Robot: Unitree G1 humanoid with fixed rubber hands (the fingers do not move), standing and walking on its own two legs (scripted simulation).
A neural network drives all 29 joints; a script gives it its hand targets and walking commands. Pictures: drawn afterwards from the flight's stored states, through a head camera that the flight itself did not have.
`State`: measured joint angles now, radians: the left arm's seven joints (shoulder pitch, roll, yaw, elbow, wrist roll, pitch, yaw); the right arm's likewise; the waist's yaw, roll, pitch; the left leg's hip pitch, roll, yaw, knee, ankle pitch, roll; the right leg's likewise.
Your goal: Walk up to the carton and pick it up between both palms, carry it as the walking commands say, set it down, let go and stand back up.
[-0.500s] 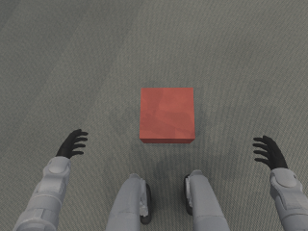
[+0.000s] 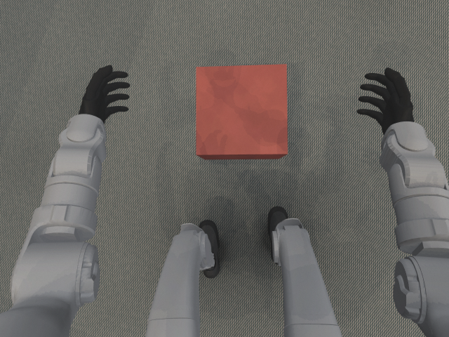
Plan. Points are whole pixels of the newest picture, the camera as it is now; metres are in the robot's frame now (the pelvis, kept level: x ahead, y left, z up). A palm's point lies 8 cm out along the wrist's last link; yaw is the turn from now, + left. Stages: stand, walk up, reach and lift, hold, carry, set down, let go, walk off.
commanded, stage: reach and lift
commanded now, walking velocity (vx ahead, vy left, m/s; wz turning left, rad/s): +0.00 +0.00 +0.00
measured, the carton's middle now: (241, 117) +0.55 +0.00 -0.57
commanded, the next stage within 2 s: none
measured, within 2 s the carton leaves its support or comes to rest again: neither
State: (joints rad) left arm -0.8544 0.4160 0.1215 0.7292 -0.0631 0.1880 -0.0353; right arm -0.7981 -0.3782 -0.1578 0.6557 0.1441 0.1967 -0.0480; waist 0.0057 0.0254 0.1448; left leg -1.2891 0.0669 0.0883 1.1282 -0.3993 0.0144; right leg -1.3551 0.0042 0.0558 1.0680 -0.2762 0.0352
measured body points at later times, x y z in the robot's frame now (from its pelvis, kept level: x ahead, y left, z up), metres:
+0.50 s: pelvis -0.01 +0.00 -0.01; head +0.38 +0.00 +0.20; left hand +0.55 +0.23 -0.16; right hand +0.54 -0.20 -0.18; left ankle +0.05 +0.12 -0.63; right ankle +0.10 -0.13 -0.63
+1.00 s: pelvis -0.06 -0.01 -0.15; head +0.34 -0.01 +0.05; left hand +0.54 +0.22 -0.31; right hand +0.52 -0.20 -0.33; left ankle +0.05 +0.12 -0.63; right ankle +0.10 -0.13 -0.63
